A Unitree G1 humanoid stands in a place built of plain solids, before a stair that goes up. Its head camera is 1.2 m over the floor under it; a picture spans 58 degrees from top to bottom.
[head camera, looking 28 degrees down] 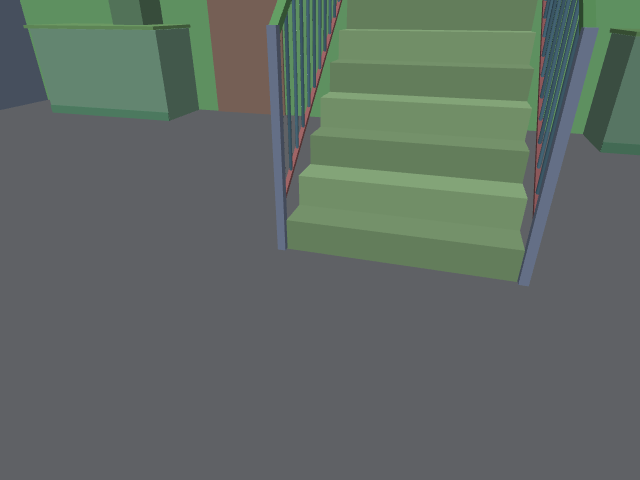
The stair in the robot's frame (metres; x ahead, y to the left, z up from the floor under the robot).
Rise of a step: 0.18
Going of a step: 0.22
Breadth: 1.22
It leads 16 degrees to the right of straight ahead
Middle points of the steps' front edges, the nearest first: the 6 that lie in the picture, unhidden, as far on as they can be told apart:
1.98 -0.40 0.18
2.19 -0.46 0.36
2.41 -0.52 0.54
2.62 -0.59 0.72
2.83 -0.65 0.90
3.05 -0.71 1.08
